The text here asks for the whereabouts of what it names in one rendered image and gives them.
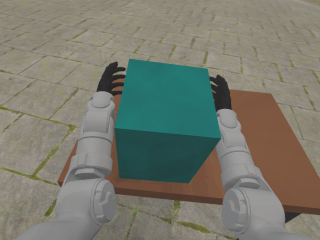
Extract table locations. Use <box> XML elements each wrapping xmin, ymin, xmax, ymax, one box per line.
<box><xmin>57</xmin><ymin>78</ymin><xmax>320</xmax><ymax>240</ymax></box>

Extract right robot forearm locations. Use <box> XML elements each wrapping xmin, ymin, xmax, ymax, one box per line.
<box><xmin>215</xmin><ymin>109</ymin><xmax>285</xmax><ymax>225</ymax></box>

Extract robot right upper arm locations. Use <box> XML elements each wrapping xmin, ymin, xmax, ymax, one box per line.
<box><xmin>221</xmin><ymin>186</ymin><xmax>314</xmax><ymax>240</ymax></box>

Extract carton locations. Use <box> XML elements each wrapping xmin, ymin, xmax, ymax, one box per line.
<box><xmin>114</xmin><ymin>59</ymin><xmax>221</xmax><ymax>184</ymax></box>

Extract left robot forearm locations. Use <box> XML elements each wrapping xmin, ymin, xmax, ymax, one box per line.
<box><xmin>55</xmin><ymin>91</ymin><xmax>115</xmax><ymax>216</ymax></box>

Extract left robot hand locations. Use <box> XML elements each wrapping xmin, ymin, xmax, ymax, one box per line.
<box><xmin>96</xmin><ymin>61</ymin><xmax>126</xmax><ymax>96</ymax></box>

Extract right robot hand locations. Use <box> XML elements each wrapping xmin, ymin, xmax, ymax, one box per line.
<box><xmin>209</xmin><ymin>75</ymin><xmax>232</xmax><ymax>112</ymax></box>

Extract robot left upper arm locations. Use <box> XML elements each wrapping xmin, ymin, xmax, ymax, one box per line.
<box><xmin>14</xmin><ymin>178</ymin><xmax>117</xmax><ymax>240</ymax></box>

